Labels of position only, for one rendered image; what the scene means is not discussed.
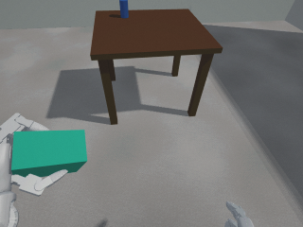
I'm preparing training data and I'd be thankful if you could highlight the sponge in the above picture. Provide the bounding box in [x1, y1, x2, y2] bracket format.
[11, 130, 87, 177]

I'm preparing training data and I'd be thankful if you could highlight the right robot hand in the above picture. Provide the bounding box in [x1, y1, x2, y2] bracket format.
[224, 201, 255, 227]

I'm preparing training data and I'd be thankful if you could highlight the robot left forearm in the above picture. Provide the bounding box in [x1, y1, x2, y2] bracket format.
[0, 191, 19, 227]

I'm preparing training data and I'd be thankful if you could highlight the left robot hand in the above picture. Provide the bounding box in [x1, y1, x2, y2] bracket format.
[0, 113, 68, 197]

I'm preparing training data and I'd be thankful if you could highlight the table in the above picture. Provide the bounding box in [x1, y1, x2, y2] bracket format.
[90, 9, 223, 125]

